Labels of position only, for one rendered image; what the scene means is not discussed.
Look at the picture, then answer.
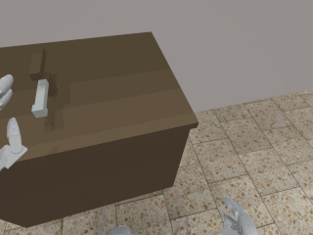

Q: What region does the tap lever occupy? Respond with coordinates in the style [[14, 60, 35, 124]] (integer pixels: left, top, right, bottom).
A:
[[31, 78, 49, 118]]

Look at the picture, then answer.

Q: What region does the robot left hand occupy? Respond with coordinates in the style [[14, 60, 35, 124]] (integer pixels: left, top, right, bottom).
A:
[[0, 74, 27, 171]]

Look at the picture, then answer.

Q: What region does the counter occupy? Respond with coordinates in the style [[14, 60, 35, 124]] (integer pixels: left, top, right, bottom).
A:
[[0, 31, 199, 228]]

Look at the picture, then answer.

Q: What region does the robot right hand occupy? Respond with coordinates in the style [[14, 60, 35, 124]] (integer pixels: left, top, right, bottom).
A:
[[221, 197, 259, 235]]

